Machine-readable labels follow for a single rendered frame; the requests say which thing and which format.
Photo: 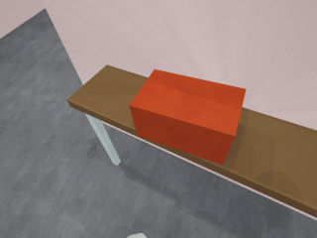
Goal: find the table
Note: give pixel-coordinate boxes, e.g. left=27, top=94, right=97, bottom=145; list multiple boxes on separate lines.
left=66, top=64, right=317, bottom=218

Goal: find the carton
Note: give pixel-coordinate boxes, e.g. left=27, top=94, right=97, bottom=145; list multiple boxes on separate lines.
left=129, top=69, right=246, bottom=165

